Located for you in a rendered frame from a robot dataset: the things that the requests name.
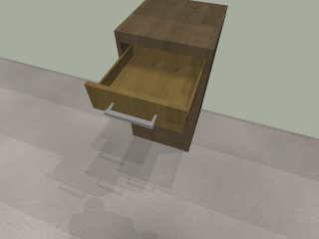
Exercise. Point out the drawer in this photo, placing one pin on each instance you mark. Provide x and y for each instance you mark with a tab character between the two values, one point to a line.
145	82

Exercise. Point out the cabinet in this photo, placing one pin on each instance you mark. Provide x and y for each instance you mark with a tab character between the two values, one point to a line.
185	27

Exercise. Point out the handle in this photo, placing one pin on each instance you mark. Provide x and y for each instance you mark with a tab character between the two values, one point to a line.
119	116

